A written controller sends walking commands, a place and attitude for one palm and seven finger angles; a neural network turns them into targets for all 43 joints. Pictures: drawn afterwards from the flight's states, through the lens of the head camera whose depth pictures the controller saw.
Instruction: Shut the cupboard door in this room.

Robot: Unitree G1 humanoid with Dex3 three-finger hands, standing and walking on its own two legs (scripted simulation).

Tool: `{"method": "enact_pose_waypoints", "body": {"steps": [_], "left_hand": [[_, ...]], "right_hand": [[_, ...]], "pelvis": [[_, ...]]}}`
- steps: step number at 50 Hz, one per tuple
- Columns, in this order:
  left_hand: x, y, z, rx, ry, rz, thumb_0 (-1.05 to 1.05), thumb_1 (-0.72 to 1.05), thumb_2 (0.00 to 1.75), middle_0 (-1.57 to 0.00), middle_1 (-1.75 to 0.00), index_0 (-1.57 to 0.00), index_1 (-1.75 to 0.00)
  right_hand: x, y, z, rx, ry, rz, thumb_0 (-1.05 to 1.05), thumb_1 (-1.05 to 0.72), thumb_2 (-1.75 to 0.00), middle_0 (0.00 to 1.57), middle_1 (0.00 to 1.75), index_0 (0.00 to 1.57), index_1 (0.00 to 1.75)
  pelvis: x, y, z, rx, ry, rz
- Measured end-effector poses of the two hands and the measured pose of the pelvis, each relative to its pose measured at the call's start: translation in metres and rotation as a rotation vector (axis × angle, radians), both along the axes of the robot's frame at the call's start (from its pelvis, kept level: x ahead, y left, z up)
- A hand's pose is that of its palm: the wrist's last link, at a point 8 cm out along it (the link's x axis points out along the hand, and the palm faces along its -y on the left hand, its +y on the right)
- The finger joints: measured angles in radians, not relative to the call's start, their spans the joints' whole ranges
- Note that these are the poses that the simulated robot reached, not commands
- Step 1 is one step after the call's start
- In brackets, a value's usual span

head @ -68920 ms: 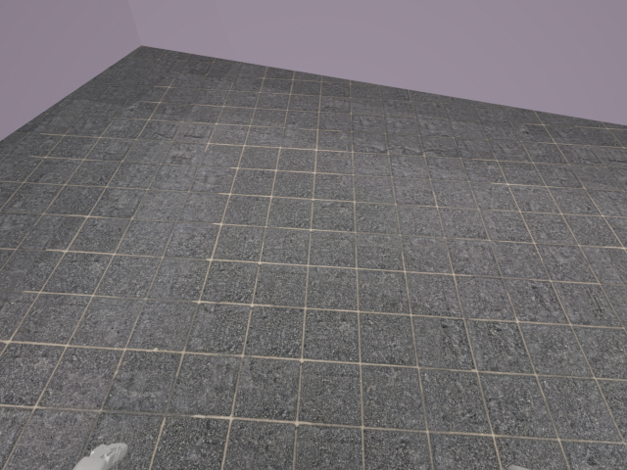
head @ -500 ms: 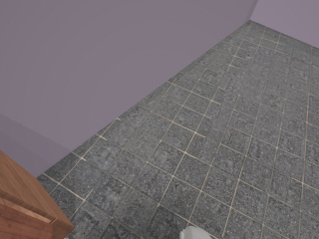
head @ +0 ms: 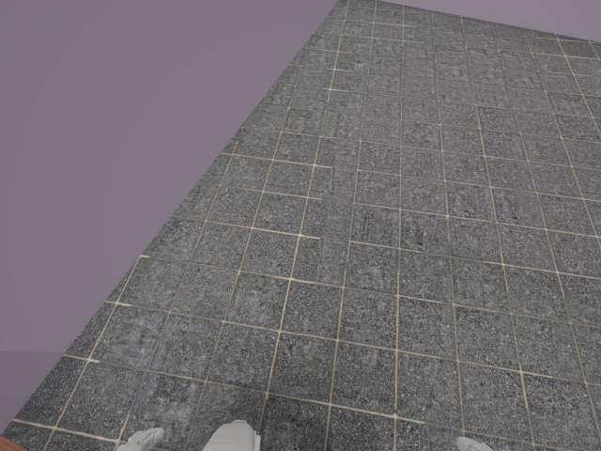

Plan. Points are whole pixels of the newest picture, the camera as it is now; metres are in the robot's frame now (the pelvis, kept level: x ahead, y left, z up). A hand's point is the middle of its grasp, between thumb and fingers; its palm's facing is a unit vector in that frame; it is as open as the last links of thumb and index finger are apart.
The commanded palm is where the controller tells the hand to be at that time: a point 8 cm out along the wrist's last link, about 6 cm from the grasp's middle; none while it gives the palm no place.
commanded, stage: walk to a spot facing it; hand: left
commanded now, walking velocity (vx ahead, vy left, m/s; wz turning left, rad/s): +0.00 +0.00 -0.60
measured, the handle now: out of the picture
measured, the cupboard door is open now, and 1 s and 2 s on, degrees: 53 53 53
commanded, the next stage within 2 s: turn to face it in 1.38 s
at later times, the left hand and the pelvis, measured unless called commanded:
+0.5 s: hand (208, 397) +0.20 +0.16 -0.16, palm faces -0.32 -0.92 -0.22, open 7.4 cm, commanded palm none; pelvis +0.04 +0.00 -0.01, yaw -20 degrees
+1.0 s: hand (243, 361) +0.27 +0.12 -0.19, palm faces -0.43 -0.89 -0.17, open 7.4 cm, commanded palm none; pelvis +0.19 -0.05 -0.01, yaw -33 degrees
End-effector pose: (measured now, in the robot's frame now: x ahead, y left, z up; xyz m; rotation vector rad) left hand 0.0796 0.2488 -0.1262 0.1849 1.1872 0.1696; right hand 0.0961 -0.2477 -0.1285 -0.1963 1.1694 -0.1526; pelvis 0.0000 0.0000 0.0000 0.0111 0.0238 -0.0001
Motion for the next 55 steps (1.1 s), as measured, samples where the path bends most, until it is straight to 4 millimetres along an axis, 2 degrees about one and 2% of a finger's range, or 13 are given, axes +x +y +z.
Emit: {"method": "enact_pose_waypoints", "body": {"steps": [4,7,12,16,21,27,30,36,41,46,50,52,55], "left_hand": [[0.004,0.015,-0.01,-0.014,0.024,-0.015,0.0,0.91,0.9,-0.2,-0.3,-0.21,-0.3],[0.01,0.029,-0.02,-0.023,0.041,-0.026,0.0,0.91,0.9,-0.2,-0.3,-0.2,-0.3],[0.029,0.037,-0.013,-0.027,0.068,-0.093,0.0,0.91,0.9,-0.2,-0.3,-0.2,-0.3],[0.052,0.033,-0.006,-0.025,0.065,-0.148,0.0,0.91,0.9,-0.19,-0.3,-0.2,-0.3],[0.091,0.005,-0.003,-0.018,0.05,-0.252,0.0,0.91,0.9,-0.19,-0.3,-0.2,-0.3],[0.149,-0.058,-0.005,-0.008,-0.05,-0.409,0.0,0.91,0.9,-0.19,-0.3,-0.2,-0.3],[0.161,-0.079,-0.001,-0.011,-0.099,-0.415,0.0,0.91,0.9,-0.19,-0.3,-0.2,-0.3],[0.156,-0.094,0.004,-0.007,-0.017,-0.436,0.0,0.91,0.9,-0.2,-0.3,-0.2,-0.3],[0.157,-0.095,-0.001,-0.017,0.08,-0.442,0.0,0.91,0.9,-0.2,-0.3,-0.2,-0.3],[0.172,-0.087,-0.013,-0.024,0.167,-0.422,0.0,0.91,0.9,-0.2,-0.3,-0.2,-0.3],[0.205,-0.08,-0.031,-0.019,0.233,-0.434,0.0,0.91,0.9,-0.2,-0.3,-0.2,-0.3],[0.232,-0.084,-0.031,-0.011,0.245,-0.474,0.0,0.91,0.9,-0.2,-0.3,-0.2,-0.3],[0.282,-0.102,-0.021,-0.012,0.212,-0.543,0.01,0.91,0.9,-0.2,-0.3,-0.2,-0.3]], "right_hand": [[0.014,0.014,0.007,-0.013,-0.065,-0.019,0.0,-0.91,-0.9,0.2,0.3,0.2,0.3],[0.014,0.025,0.012,-0.031,-0.097,-0.039,0.0,-0.91,-0.9,0.2,0.3,0.2,0.3],[-0.007,0.031,0.025,-0.044,-0.073,-0.105,0.0,-0.91,-0.9,0.2,0.3,0.2,0.3],[-0.033,0.029,0.024,-0.041,-0.024,-0.18,0.0,-0.91,-0.9,0.2,0.3,0.2,0.3],[-0.075,0.019,0.012,-0.013,0.047,-0.297,0.0,-0.91,-0.9,0.2,0.3,0.2,0.3],[-0.128,-0.006,-0.023,0.039,0.135,-0.434,0.0,-0.91,-0.9,0.2,0.3,0.2,0.3],[-0.133,-0.019,-0.027,0.048,0.186,-0.456,0.01,-0.91,-0.9,0.2,0.3,0.2,0.3],[-0.086,-0.046,-0.006,0.031,0.065,-0.476,0.01,-0.91,-0.9,0.2,0.3,0.2,0.3],[-0.031,-0.062,0.008,0.01,-0.031,-0.473,0.01,-0.91,-0.9,0.2,0.3,0.2,0.3],[0.034,-0.071,0.015,-0.017,-0.086,-0.447,0.01,-0.91,-0.9,0.2,0.3,0.2,0.3],[0.079,-0.073,0.014,-0.061,-0.15,-0.458,0.01,-0.91,-0.9,0.2,0.3,0.2,0.3],[0.085,-0.07,0.018,-0.063,-0.162,-0.495,0.0,-0.91,-0.9,0.2,0.3,0.2,0.3],[0.08,-0.06,0.022,-0.045,-0.132,-0.582,0.0,-0.91,-0.9,0.2,0.3,0.2,0.3]], "pelvis": [[0.006,0.015,-0.004,-0.012,0.005,-0.045],[0.012,0.025,-0.008,-0.01,0.005,-0.084],[0.021,0.03,0.004,-0.039,0.002,-0.155],[0.027,0.029,0.008,-0.051,0.001,-0.205],[0.033,0.017,0.005,-0.045,-0.008,-0.282],[0.046,-0.014,-0.016,-0.031,-0.013,-0.365],[0.052,-0.025,-0.016,-0.034,-0.029,-0.377],[0.077,-0.043,0.0,-0.017,-0.033,-0.441],[0.107,-0.05,0.005,-0.021,-0.022,-0.483],[0.15,-0.053,0.001,-0.035,-0.008,-0.519],[0.19,-0.053,-0.011,-0.033,-0.009,-0.569],[0.206,-0.056,-0.008,-0.035,-0.017,-0.608],[0.229,-0.065,0.001,-0.041,-0.016,-0.649]]}}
